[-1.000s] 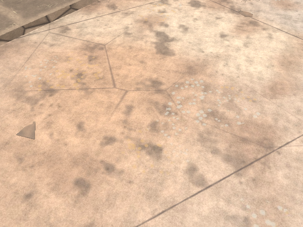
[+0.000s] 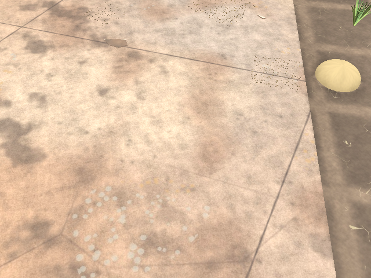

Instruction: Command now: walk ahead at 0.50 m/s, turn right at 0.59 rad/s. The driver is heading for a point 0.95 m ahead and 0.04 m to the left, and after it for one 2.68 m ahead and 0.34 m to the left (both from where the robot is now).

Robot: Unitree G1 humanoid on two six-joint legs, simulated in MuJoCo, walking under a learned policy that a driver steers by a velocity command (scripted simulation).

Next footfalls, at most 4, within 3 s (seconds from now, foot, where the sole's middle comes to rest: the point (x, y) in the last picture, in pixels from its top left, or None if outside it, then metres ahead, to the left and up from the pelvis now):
0.44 right None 0.32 -0.13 -0.77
0.98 left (183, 233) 0.65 0.03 -0.77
1.50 right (208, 167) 0.96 -0.07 -0.77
1.90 left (166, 193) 0.82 0.10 -0.77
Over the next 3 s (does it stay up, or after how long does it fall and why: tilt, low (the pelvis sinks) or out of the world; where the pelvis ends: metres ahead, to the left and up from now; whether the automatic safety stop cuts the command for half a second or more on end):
stays up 0.86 0.00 0.01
